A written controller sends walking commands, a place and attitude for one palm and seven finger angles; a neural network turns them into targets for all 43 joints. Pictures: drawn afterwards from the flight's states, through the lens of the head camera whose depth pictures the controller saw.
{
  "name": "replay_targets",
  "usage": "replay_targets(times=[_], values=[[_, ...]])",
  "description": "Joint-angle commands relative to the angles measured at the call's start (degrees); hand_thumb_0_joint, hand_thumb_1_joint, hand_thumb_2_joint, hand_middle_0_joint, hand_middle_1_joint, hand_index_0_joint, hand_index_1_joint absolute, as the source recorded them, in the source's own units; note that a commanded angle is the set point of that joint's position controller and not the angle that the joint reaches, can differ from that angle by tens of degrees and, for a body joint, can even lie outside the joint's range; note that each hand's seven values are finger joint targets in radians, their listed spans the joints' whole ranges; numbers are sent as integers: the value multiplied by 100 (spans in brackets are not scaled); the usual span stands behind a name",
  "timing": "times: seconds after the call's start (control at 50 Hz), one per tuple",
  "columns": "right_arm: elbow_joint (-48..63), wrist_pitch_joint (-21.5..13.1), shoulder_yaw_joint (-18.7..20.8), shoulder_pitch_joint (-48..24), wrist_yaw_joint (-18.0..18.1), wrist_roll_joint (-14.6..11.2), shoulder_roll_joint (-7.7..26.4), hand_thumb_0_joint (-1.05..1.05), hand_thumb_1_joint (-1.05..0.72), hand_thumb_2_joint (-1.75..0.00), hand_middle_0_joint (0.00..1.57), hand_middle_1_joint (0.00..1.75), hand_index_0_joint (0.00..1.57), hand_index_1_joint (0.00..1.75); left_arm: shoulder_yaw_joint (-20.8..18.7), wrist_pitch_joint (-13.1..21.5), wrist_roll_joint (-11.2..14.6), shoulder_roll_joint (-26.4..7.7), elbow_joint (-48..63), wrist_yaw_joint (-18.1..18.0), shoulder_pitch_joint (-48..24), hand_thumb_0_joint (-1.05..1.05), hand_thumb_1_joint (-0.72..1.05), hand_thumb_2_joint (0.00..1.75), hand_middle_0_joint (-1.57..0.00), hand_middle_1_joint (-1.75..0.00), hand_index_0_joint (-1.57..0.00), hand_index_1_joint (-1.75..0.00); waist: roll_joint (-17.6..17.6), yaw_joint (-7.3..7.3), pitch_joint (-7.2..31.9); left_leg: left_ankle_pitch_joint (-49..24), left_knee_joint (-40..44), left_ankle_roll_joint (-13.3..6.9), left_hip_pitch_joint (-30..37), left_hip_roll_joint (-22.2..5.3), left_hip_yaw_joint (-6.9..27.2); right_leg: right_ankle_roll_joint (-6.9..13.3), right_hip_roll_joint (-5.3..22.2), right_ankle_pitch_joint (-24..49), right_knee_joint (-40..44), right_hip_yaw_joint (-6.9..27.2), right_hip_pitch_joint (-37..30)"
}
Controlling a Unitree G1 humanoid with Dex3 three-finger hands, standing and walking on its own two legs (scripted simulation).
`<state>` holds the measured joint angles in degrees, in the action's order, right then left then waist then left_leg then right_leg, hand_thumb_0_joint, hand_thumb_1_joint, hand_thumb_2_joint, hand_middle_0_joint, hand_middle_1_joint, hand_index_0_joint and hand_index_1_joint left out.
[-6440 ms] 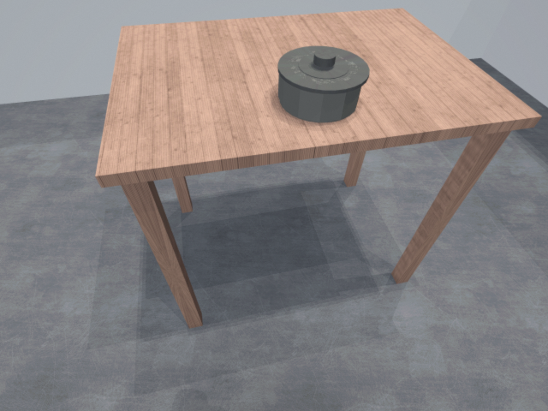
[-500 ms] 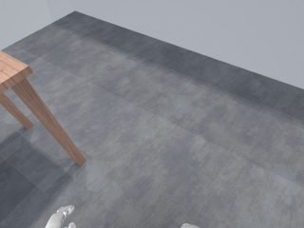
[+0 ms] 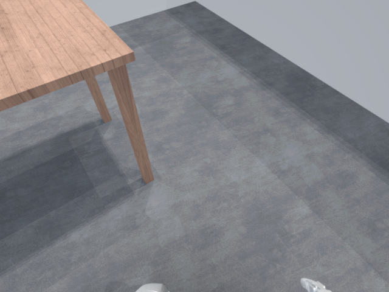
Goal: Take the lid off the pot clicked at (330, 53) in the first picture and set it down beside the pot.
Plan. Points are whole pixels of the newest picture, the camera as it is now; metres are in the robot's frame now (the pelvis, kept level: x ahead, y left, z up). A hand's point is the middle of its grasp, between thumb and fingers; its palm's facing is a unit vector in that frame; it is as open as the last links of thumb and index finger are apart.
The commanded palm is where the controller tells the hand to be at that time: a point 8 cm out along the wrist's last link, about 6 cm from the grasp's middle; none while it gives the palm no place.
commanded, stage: turn to face it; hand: left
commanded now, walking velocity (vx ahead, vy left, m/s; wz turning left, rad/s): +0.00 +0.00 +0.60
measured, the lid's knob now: out of the picture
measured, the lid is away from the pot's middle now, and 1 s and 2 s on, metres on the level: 0.00 0.00 0.00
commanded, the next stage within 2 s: take the last steps up to it in 0.92 s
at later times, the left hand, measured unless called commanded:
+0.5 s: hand out of the picture +0.09 +0.24 -0.13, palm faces +0.28 -0.91 -0.30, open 7.4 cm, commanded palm none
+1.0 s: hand out of the picture -0.07 +0.15 -0.16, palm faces +0.55 -0.79 -0.26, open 7.4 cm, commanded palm none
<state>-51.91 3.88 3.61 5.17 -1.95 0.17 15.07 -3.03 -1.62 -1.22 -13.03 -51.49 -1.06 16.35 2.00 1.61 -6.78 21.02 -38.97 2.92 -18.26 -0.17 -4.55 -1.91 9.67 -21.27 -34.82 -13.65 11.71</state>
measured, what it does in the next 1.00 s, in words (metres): steps on the spot, turning left: left foot, then right foot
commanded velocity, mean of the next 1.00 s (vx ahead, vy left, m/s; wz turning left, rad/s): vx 0.00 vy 0.00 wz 0.45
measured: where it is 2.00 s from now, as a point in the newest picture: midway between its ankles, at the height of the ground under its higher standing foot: outside the picture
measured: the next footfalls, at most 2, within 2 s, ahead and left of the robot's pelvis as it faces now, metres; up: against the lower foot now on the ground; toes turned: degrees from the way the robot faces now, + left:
left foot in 0.02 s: +0.05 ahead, +0.11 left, +0.00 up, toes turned +5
right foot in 0.56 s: +0.09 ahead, -0.12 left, +0.00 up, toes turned +20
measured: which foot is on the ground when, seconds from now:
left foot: up 0.00-0.00, down 0.02-0.56, up 0.58-1.00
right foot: down 0.00-0.02, up 0.04-0.54, down 0.56-1.00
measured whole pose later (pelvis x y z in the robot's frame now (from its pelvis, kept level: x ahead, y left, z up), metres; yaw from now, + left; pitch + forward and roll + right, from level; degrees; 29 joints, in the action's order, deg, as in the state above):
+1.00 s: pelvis +0.03 -0.02 +0.01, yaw +31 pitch +0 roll +2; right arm -54.4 3.7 2.9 5.0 -0.7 0.0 14.0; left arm -2.5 -1.0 -1.4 -11.3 -54.1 -1.4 18.0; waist 0.9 2.4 -5.7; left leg 23.2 -39.7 2.6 -16.9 0.7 -1.8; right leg 0.0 6.1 -19.2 -30.8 -9.7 11.0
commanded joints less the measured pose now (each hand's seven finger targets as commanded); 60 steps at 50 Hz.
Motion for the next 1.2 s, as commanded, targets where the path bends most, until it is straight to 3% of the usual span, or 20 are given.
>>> replay_targets(times=[0.0, 0.02, 0.06, 0.1, 0.16, 0.36, 0.48, 0.5, 0.52, 0.54, 0.56, 0.58, 0.66, 0.8, 0.92, 0.98, 1.02, 1.06, 1.08, 1.18], values=[[271, -320, 441, 1219, 122, 62, 1618, 0, -90, -90, 20, 30, 20, 30, -199, 66, 103, -643, 686, 3, -181, 0, 90, 90, -20, -30, -20, -30, -2133, -720, 1517, -4257, 1824, -1238, 2536, -2218, 2967, -391, -227, -1639, -2529, 386, 2212], [107, -245, 434, 1460, 157, 25, 1675, 0, -90, -90, 20, 30, 20, 30, -177, -17, 45, -776, 777, -51, -525, 0, 90, 90, -20, -30, -20, -30, -1505, -776, 1492, -4667, 1678, -1643, 2277, -2421, 2907, -288, -222, -1797, -3074, 1137, 2348], [270, -270, 308, 884, 246, 79, 1278, 0, -90, -90, 20, 30, 20, 30, -225, -38, 21, -761, 647, -48, -701, 0, 90, 90, -20, -30, -20, -30, -1357, -544, 945, -3232, 1887, -1495, 1445, -1783, 2506, -287, -143, -1018, -3292, 1337, 2346], [404, -296, 189, 327, 264, 71, 1006, 0, -90, -90, 20, 30, 20, 30, -244, -51, 11, -854, 435, -5, -483, 0, 90, 90, -20, -30, -20, -30, -1202, -233, 707, -2947, 2017, -1212, 1054, -1306, 2006, -330, -201, -209, -3334, 1453, 2126], [417, -343, 190, 357, 256, 41, 999, 0, -90, -90, 20, 30, 20, 30, -233, -43, 9, -847, 337, 14, -309, 0, 90, 90, -20, -30, -20, -30, -897, -143, 911, -2956, 2045, -1141, 1116, -1070, 1860, -401, -312, 102, -3082, 1430, 1911], [263, -265, 286, 875, 255, 97, 1063, 0, -90, -90, 20, 30, 20, 30, -173, -15, 62, -796, 702, -57, -1078, 0, 90, 90, -20, -30, -20, -30, -1053, -409, 854, -2591, 1921, -1366, 1204, -1083, 2950, -408, -629, -323, -1704, 1577, 1783], [363, -207, 325, 522, 257, 72, 1013, 0, -90, -90, 20, 30, 20, 30, -170, 71, 136, -776, 629, -98, -515, 0, 90, 90, -20, -30, -20, -30, -979, -91, 1099, -2650, 1403, -1091, 266, -734, 3175, -226, -963, 314, 269, 1493, 2], [372, -206, 306, 485, 246, 33, 909, 0, -90, -90, 20, 30, 20, 30, -200, 129, 132, -877, 590, -113, -291, 0, 90, 90, -20, -30, -20, -30, -691, 36, 1218, -2104, 1077, -837, -120, -481, 2970, -210, -798, 889, 1211, 1561, -694], [372, -211, 255, 653, 214, -39, 541, 0, -90, -90, 20, 30, 20, 30, -277, 181, 70, -1272, 580, -152, -230, 0, 90, 90, -20, -30, -20, -30, 479, 39, 1275, -468, 228, -424, -1140, 43, 2259, 75, 323, 681, 1901, 2584, -1592], [497, -208, 229, 685, 219, -16, 371, 0, -90, -90, 20, 30, 20, 30, -343, 184, 8, -1679, 669, -166, -257, 0, 90, 90, -20, -30, -20, -30, 1525, 68, 1112, 1252, -1282, -15, -1847, 700, 1119, 811, 1762, 1083, 2130, 4038, -1395], [474, -182, 296, 592, 209, 76, 654, 0, -90, -90, 20, 30, 20, 30, -304, 143, 38, -1541, 698, -181, -319, 0, 90, 90, -20, -30, -20, -30, 691, 14, 938, 1275, -2277, -88, -1583, 334, 1255, 1130, 1868, 1112, 2053, 3637, -526], [375, -135, 304, 593, 169, 100, 616, 0, -90, -90, 20, 30, 20, 30, -254, 168, 44, -1169, 745, -195, -681, 0, 90, 90, -20, -30, -20, -30, 510, -187, 642, 855, -2669, -111, -1559, 183, 1330, 1048, 1399, 1092, 2036, 3106, -149], [99, -65, 237, 941, 58, 106, 414, 0, -90, -90, 20, 30, 20, 30, -128, 225, 56, -770, 740, -126, -849, 0, 90, 90, -20, -30, -20, -30, 848, -366, 528, 21, -3133, 39, -1407, 57, 804, 815, 584, 2348, 1661, 1748, -196], [219, -74, 87, 71, 104, 55, 223, 0, -90, -90, 20, 30, 20, 30, -208, 234, -10, -982, 291, -116, 268, 0, 90, 90, -20, -30, -20, -30, 762, 111, 689, 457, -1749, 113, -1242, 23, 437, 1015, 805, 4186, 1288, 1630, -1132], [174, -183, -21, -8, 156, -6, 120, 0, -90, -90, 20, 30, 20, 30, -250, 178, -46, -1066, 104, -114, 336, 0, 90, 90, -20, -30, -20, -30, 1083, 99, 910, 455, -131, -72, -234, 151, 114, 1001, 851, 4762, 938, 1483, -1086], [-13, -290, -7, 574, 196, 24, 296, 0, -90, -90, 20, 30, 20, 30, -228, 141, 55, -954, 14, -107, 136, 0, 90, 90, -20, -30, -20, -30, 691, -295, 1091, -1217, 1784, -220, 1232, 16, 154, 494, 576, 3777, 83, 1093, -405], [-72, -325, 190, 1013, 267, 66, 1210, 0, -90, -90, 20, 30, 20, 30, -54, 102, 107, -368, 191, -63, 184, 0, 90, 90, -20, -30, -20, -30, -1838, -444, 1378, -4682, 1899, -1319, 2462, -2138, 2573, -148, -434, -1456, -1782, 774, 1690], [-65, -281, 88, 853, 286, 106, 953, 0, -90, -90, 20, 30, 20, 30, -97, 44, 17, -525, 175, -40, -97, 0, 90, 90, -20, -30, -20, -30, -1296, -431, 941, -2670, 2097, -1660, 1814, -1923, 2117, -64, -378, -1387, -2621, 1087, 1932], [-72, -323, 52, 712, 324, 116, 792, 0, -90, -90, 20, 30, 20, 30, -112, 30, -17, -525, 69, -2, -254, 0, 90, 90, -20, -30, -20, -30, -1628, -383, 647, -1989, 2253, -1559, 1596, -1605, 2075, -68, -339, -996, -2804, 1206, 2155], [-133, -532, -35, 860, 313, 66, 555, 0, -90, -90, 20, 30, 20, 30, -64, 109, -32, -454, -190, 153, -96, 0, 90, 90, -20, -30, -20, -30, -896, -180, 323, -1550, 2595, -1434, 1360, -1143, 1614, -104, -325, 1, -2649, 1083, 2124]])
